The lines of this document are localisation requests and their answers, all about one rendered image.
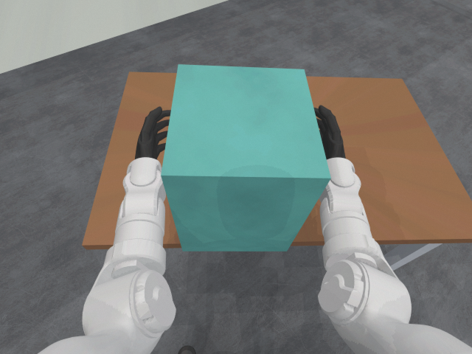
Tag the carton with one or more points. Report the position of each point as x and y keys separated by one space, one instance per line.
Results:
x=244 y=162

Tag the robot left upper arm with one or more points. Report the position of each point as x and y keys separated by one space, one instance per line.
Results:
x=127 y=315

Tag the left robot forearm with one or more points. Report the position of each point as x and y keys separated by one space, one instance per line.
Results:
x=138 y=241

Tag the right robot forearm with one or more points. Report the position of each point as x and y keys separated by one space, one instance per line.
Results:
x=344 y=221

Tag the robot right upper arm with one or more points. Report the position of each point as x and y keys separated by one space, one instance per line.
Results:
x=371 y=310

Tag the left robot hand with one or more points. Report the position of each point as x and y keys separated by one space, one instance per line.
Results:
x=147 y=145

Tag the right robot hand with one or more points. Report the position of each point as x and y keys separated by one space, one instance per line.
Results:
x=330 y=133

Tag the table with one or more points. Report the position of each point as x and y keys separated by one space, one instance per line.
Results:
x=410 y=192

